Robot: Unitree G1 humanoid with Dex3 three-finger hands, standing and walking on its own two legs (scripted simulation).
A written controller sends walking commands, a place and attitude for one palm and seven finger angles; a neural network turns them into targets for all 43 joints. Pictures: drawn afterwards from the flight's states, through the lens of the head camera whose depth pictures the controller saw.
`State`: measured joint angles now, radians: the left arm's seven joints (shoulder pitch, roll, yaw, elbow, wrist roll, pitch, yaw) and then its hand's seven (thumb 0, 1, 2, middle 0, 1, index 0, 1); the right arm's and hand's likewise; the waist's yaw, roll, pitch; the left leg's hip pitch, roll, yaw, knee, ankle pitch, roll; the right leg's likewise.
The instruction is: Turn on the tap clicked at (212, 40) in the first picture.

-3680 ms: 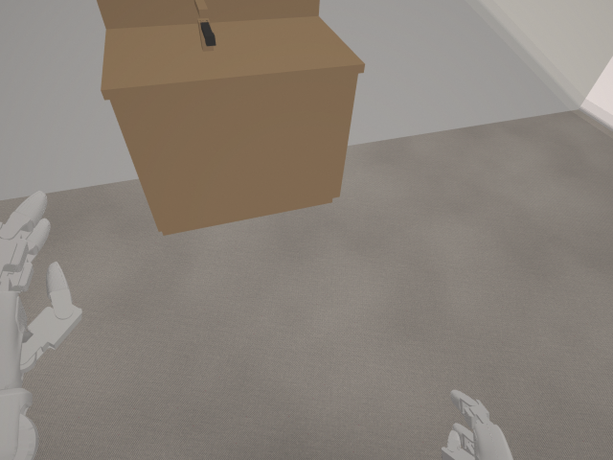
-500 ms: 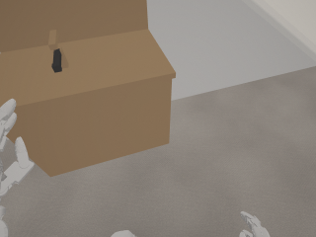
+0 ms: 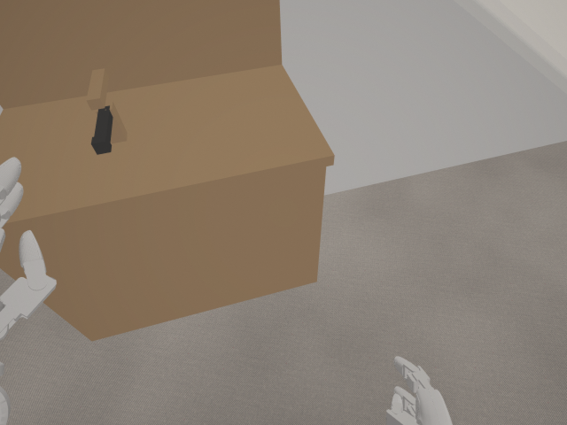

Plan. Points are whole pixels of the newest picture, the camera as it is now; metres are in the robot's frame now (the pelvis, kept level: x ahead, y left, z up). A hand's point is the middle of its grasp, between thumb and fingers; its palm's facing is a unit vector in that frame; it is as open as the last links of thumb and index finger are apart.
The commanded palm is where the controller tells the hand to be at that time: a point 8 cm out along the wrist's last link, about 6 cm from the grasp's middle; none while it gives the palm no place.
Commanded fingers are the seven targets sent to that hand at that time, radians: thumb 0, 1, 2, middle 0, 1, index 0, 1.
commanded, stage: take the last steps up to it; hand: left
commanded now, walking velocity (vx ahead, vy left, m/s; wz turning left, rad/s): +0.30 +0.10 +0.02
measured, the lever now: (101, 144) +0.61 +0.43 +0.04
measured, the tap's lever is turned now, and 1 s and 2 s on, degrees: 0 0 0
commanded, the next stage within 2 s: come to a stop and stand still in 0.72 s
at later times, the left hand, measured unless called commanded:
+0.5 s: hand (75, 192) +0.33 +0.27 +0.19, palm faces +0.44 -0.81 -0.40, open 7.4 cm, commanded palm +0.27 +0.30 +0.19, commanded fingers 0.00 0.90 0.90 -0.20 -0.30 -0.20 -0.30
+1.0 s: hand (135, 163) +0.40 +0.23 +0.17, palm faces +0.39 -0.81 -0.44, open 7.4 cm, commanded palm +0.34 +0.28 +0.19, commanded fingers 0.00 0.90 0.90 -0.20 -0.30 -0.20 -0.30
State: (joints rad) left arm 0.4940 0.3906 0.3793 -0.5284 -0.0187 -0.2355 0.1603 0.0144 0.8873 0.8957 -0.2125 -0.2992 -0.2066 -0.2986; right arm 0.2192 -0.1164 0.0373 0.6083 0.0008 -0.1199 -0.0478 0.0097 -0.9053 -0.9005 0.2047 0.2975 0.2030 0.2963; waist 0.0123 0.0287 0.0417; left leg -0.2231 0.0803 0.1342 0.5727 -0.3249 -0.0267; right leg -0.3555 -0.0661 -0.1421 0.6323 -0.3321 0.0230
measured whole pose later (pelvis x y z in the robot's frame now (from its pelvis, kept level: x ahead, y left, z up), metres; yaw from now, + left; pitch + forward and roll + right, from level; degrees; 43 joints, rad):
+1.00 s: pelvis +0.18 +0.00 +0.01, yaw +0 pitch +0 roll +3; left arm 0.46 0.32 0.34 -0.45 -0.01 -0.20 0.17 0.01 0.89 0.90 -0.21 -0.30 -0.21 -0.30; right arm 0.16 -0.24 -0.01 0.63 0.00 -0.06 -0.06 0.01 -0.91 -0.90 0.20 0.30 0.20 0.30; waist -0.02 0.00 0.08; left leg -0.42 0.03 0.05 0.96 -0.41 -0.04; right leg -0.25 -0.05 -0.14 0.51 -0.25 -0.07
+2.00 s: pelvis +0.13 +0.03 +0.01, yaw -1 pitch -2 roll -1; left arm 0.48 0.35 0.33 -0.49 -0.01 -0.19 0.17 0.02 0.89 0.90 -0.21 -0.30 -0.21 -0.30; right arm 0.24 -0.20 0.01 0.62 0.00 -0.10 -0.07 0.01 -0.91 -0.90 0.20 0.30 0.20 0.30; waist 0.00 0.02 0.04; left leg -0.31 0.04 0.01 0.48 -0.15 0.00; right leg -0.21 0.04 -0.05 0.44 -0.20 -0.03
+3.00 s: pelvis +0.21 +0.09 -0.01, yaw -1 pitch +0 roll -2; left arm 0.41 0.37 0.37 -0.50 -0.05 -0.23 0.12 0.02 0.89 0.90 -0.21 -0.30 -0.21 -0.30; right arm 0.22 -0.20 0.01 0.58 0.01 -0.08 -0.01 0.01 -0.91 -0.90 0.20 0.30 0.20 0.30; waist 0.01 0.00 0.01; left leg -0.28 -0.06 0.02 0.67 -0.38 0.10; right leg -0.18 -0.04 -0.02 0.58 -0.39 0.04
